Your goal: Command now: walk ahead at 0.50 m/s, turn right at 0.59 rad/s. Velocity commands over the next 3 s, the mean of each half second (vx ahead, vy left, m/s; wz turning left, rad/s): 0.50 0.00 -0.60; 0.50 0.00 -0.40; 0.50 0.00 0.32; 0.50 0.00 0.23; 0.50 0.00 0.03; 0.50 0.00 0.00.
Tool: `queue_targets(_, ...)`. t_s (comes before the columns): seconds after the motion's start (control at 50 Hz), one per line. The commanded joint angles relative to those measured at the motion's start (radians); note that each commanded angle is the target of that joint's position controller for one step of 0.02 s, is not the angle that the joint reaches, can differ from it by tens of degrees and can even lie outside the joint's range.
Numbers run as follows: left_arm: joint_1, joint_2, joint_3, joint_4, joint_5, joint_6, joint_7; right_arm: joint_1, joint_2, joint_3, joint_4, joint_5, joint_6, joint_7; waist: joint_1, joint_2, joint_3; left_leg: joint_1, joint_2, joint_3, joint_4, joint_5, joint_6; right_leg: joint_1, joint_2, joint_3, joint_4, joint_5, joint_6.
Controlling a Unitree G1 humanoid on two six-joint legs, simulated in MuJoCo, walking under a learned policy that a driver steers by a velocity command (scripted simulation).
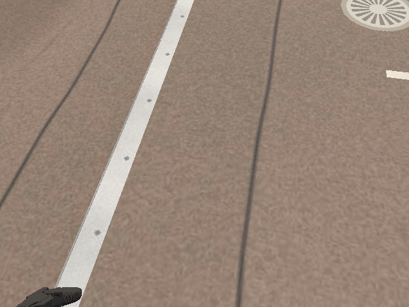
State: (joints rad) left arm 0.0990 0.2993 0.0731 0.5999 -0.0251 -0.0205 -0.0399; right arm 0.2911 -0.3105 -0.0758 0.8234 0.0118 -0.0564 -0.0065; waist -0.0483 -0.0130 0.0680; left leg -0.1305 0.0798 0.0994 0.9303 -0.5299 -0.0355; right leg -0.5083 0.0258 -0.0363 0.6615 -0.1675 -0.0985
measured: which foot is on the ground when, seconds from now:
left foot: up 0.00-0.42, down 0.44-0.94, up 0.96-1.00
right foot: down 0.00-0.44, up 0.46-0.92, down 0.94-1.00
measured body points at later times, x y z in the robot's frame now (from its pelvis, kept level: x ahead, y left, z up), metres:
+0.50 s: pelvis +0.29 +0.02 +0.01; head +0.31 +0.02 +0.46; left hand +0.42 +0.29 -0.11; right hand +0.43 -0.28 -0.06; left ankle +0.40 +0.11 -0.71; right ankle +0.11 -0.07 -0.66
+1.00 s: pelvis +0.51 -0.12 +0.01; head +0.55 -0.14 +0.46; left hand +0.83 -0.02 -0.06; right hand +0.37 -0.37 -0.13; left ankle +0.42 +0.10 -0.66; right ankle +0.55 -0.24 -0.72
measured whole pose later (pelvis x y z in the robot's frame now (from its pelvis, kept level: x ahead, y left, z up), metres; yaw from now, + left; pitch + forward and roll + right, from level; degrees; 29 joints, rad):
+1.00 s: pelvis +0.51 -0.12 +0.01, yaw -29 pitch +2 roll +1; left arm 0.06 0.27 0.04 0.60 -0.01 -0.05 -0.03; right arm 0.36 -0.30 -0.05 0.90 0.02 -0.06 0.01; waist -0.07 0.00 0.05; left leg -0.12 0.07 0.06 0.84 -0.51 -0.01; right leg -0.48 0.00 -0.03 0.60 -0.16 -0.06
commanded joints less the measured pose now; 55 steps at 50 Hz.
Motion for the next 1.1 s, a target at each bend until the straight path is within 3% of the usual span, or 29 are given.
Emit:
queue_targets(0.02, 0.291, 0.185, 0.056, -0.001, 0.005, -0.031, 0.006, -0.114, -0.138, -0.01, -0.165, 0.032, -0.076, 0.018, 0.16, -0.104, -0.253, -0.725, -0.035, -0.181, 0.418, 0.059, 0.044, 0.771, -0.322, 0.689, -0.382, -0.205, -0.249)
queue_targets(0.04, 0.231, 0.16, 0.047, -0.005, 0.005, -0.037, 0.007, -0.116, -0.125, -0.006, -0.153, 0.013, -0.083, 0.011, 0.115, -0.019, -0.183, -0.669, 0.008, -0.182, 0.335, 0.142, 0.047, 0.625, -0.276, 0.576, -0.378, -0.094, -0.214)
queue_targets(0.06, 0.168, 0.137, 0.039, -0.016, 0.012, -0.037, 0.01, -0.108, -0.129, -0.011, -0.143, -0.013, -0.082, 0.004, 0.073, -0.01, -0.14, -0.596, 0.032, -0.184, 0.254, 0.191, 0.038, 0.501, -0.239, 0.495, -0.386, 0.021, -0.194)
queue_targets(0.08, 0.135, 0.118, 0.031, -0.031, 0.023, -0.038, 0.015, -0.089, -0.131, -0.015, -0.137, -0.018, -0.071, 0.006, 0.043, -0.028, -0.13, -0.534, 0.046, -0.19, 0.223, 0.224, 0.032, 0.426, -0.213, 0.45, -0.408, 0.092, -0.188)
queue_targets(0.14, 0.14, 0.129, 0.033, -0.016, 0.018, -0.046, 0.03, -0.092, -0.095, -0.008, -0.137, -0.029, -0.043, 0.005, 0.027, -0.028, -0.111, -0.493, 0.033, -0.164, 0.113, 0.285, -0.013, 0.319, -0.184, 0.369, -0.437, 0.239, -0.202)
queue_targets(0.24, 0.21, 0.154, 0.041, 0.026, 0.008, -0.036, 0.054, -0.28, -0.042, 0.016, -0.184, -0.025, -0.044, 0.014, 0.094, -0.055, -0.061, -0.437, -0.033, -0.153, -0.254, 0.584, -0.041, 0.25, -0.111, 0.291, -0.426, 0.141, -0.138)
queue_targets(0.32, 0.27, 0.156, 0.044, 0.063, -0.003, -0.028, 0.058, -0.357, -0.068, 0.01, -0.211, -0.005, -0.058, 0.031, 0.12, -0.07, -0.049, -0.374, -0.067, -0.178, -0.393, 0.615, -0.024, 0.295, -0.14, 0.371, -0.37, 0.051, -0.115)
queue_targets(0.38, 0.266, 0.151, 0.046, 0.07, -0.001, -0.018, 0.063, -0.319, -0.101, -0.006, -0.207, -0.002, -0.069, 0.036, 0.091, -0.106, -0.057, -0.32, -0.072, -0.192, -0.436, 0.493, 0.012, 0.369, -0.169, 0.454, -0.28, 0.064, -0.094)
queue_targets(0.42, 0.248, 0.112, 0.033, 0.062, 0.004, -0.014, 0.06, -0.17, -0.131, -0.028, -0.173, -0.01, -0.078, 0.027, 0.013, -0.109, -0.126, -0.097, -0.065, -0.169, -0.49, 0.469, 0.062, 0.343, -0.109, 0.435, -0.136, 0.136, -0.051)
queue_targets(0.44, 0.253, 0.052, 0.01, 0.046, 0.017, -0.016, 0.056, -0.03, -0.18, -0.042, -0.161, -0.028, -0.081, 0.019, -0.045, -0.017, -0.262, 0.155, 0.087, -0.308, -0.468, 0.423, 0.124, 0.236, -0.048, 0.36, 0.126, 0.036, -0.014)
queue_targets(0.46, 0.389, -0.004, -0.007, 0.02, -0.011, -0.024, 0.057, 0.067, -0.258, -0.062, -0.127, -0.039, -0.067, 0.02, 0.006, 0.317, -0.397, 0.482, 0.311, -0.766, -0.561, 0.185, 0.286, -0.118, 0.093, 0.221, 0.457, -0.392, 0.06)
queue_targets(0.48, 0.389, 0.093, 0.006, 0.04, -0.019, -0.026, 0.06, 0.059, -0.173, -0.045, -0.135, -0.01, -0.061, 0.028, -0.007, 0.268, -0.347, 0.465, 0.339, -0.902, -0.623, -0.044, 0.285, -0.257, 0.015, 0.237, 0.608, -0.415, 0.076)
queue_targets(0.5, 0.284, 0.152, 0.022, 0.033, -0.013, -0.021, 0.059, 0.016, -0.11, -0.028, -0.146, -0.006, -0.055, 0.023, -0.034, 0.165, -0.22, 0.35, 0.298, -0.752, -0.64, -0.036, 0.242, -0.292, -0.02, 0.224, 0.649, -0.322, 0.084)
queue_targets(0.52, 0.225, 0.151, 0.025, 0.023, -0.001, -0.015, 0.061, -0.033, -0.092, -0.019, -0.15, -0.015, -0.048, 0.021, -0.021, 0.097, -0.148, 0.234, 0.259, -0.616, -0.648, 0.093, 0.215, -0.266, -0.054, 0.188, 0.638, -0.252, 0.09)
queue_targets(0.54, 0.184, 0.14, 0.027, 0.009, 0.01, -0.015, 0.057, -0.063, -0.072, -0.012, -0.142, -0.019, -0.044, 0.019, -0.007, 0.087, -0.089, 0.138, 0.221, -0.516, -0.669, 0.213, 0.21, -0.246, -0.081, 0.184, 0.592, -0.204, 0.092)
queue_targets(0.58, 0.194, 0.1, 0.025, 0.005, -0.001, -0.006, 0.046, -0.078, -0.053, -0.006, -0.128, -0.025, -0.05, 0.015, 0.023, 0.133, -0.068, 0.045, 0.174, -0.38, -0.716, 0.324, 0.198, -0.174, -0.12, 0.166, 0.539, -0.159, 0.09)
queue_targets(0.66, 0.14, 0.053, 0.012, -0.025, 0.005, 0.008, 0.041, -0.062, -0.094, -0.021, -0.092, -0.015, -0.061, 0.014, 0.026, 0.102, -0.042, 0.031, 0.19, -0.24, -0.775, 0.474, 0.232, -0.219, -0.142, 0.145, 0.425, -0.083, 0.106)
queue_targets(0.76, 0.023, 0.015, -0.01, -0.04, 0.011, -0.015, 0.02, -0.029, -0.124, -0.022, -0.052, -0.007, -0.05, 0.017, -0.008, 0.072, -0.021, 0.043, 0.152, -0.085, -0.792, 0.585, 0.218, -0.152, -0.117, 0.098, 0.125, 0.135, 0.097)
queue_targets(0.86, -0.106, 0.026, -0.014, -0.083, 0.007, -0.031, -0.004, 0.056, -0.171, -0.032, 0.005, 0.02, -0.021, 0.015, -0.029, 0.079, 0.019, 0.15, 0.203, -0.064, -0.761, 0.647, 0.2, -0.108, -0.086, 0.037, -0.059, 0.087, 0.059)
queue_targets(0.9, -0.071, 0.059, 0.001, -0.082, 0.012, -0.032, -0.007, 0.054, -0.192, -0.036, 0.017, 0.028, -0.008, 0.01, 0.017, 0.106, -0.021, 0.195, 0.211, -0.042, -0.664, 0.896, 0.18, -0.004, -0.046, 0.004, -0.108, 0.013, 0.024)
queue_targets(0.92, 0.036, 0.089, 0.019, -0.052, 0.017, -0.031, -0.005, 0.04, -0.196, -0.034, 0.021, 0.031, -0.002, 0.007, 0.088, 0.106, -0.089, 0.176, 0.187, -0.004, -0.532, 1.045, 0.157, 0.163, -0.012, -0.024, -0.158, 0.045, -0.002)
queue_targets(0.94, 0.19, 0.14, 0.047, -0.001, 0.017, -0.027, 0.005, 0.048, -0.171, -0.022, 0.021, 0.024, -0.001, 0.002, 0.158, 0.092, -0.183, 0.078, 0.142, 0.036, -0.343, 1.049, 0.124, 0.41, 0.005, -0.023, -0.171, 0.086, -0.029)
queue_targets(0.96, 0.365, 0.227, 0.072, 0.028, 0.019, -0.018, 0.025, 0.053, -0.107, 0.006, -0.012, -0.017, -0.007, 0.001, 0.215, -0.057, -0.329, -0.179, 0.088, 0.056, -0.003, 0.665, 0.081, 0.736, -0.203, 0.243, -0.122, 0.149, -0.095)
queue_targets(0.98, 0.346, 0.279, 0.067, 0.028, 0.021, -0.022, 0.024, 0.159, -0.007, 0.041, -0.023, -0.012, -0.028, 0.016, 0.123, -0.26, -0.46, -0.504, -0.085, -0.068, 0.296, -0.063, 0.041, 0.942, -0.426, 0.716, -0.259, -0.048, -0.256)
queue_targets(1.0, 0.337, 0.179, 0.045, 0.021, 0.022, -0.031, 0.021, 0.062, -0.119, 0.011, -0.013, 0.025, -0.041, 0.023, 0.18, -0.12, -0.407, -0.596, -0.046, -0.192, 0.385, -0.056, 0.053, 0.873, -0.412, 0.697, -0.32, -0.122, -0.221)
queue_targets(1.02, 0.283, 0.149, 0.032, 0.029, 0.023, -0.04, 0.021, -0.023, -0.14, 0.003, -0.048, 0.048, -0.048, 0.026, 0.167, -0.111, -0.252, -0.646, -0.009, -0.178, 0.372, 0.034, 0.065, 0.74, -0.375, 0.527, -0.339, -0.051, -0.179)
queue_targets(1.04, 0.224, 0.118, 0.022, 0.035, 0.023, -0.047, 0.02, -0.046, -0.122, 0.005, -0.045, 0.037, -0.047, 0.02, 0.129, -0.057, -0.185, -0.613, 0.033, -0.169, 0.317, 0.121, 0.062, 0.612, -0.331, 0.415, -0.361, 0.034, -0.152)
queue_targets(1.06, 0.174, 0.085, 0.014, 0.036, 0.026, -0.053, 0.017, -0.045, -0.116, 0.001, -0.04, 0.021, -0.039, 0.019, 0.096, -0.064, -0.134, -0.572, 0.056, -0.172, 0.264, 0.18, 0.053, 0.511, -0.296, 0.331, -0.396, 0.089, -0.138)
queue_targets(1.1, 0.131, 0.062, 0.012, 0.046, 0.037, -0.072, 0.017, 0.016, -0.082, 0.002, -0.015, 0.022, -0.011, 0.019, 0.046, -0.083, -0.115, -0.474, 0.074, -0.186, 0.237, 0.256, 0.037, 0.397, -0.273, 0.242, -0.47, 0.118, -0.129)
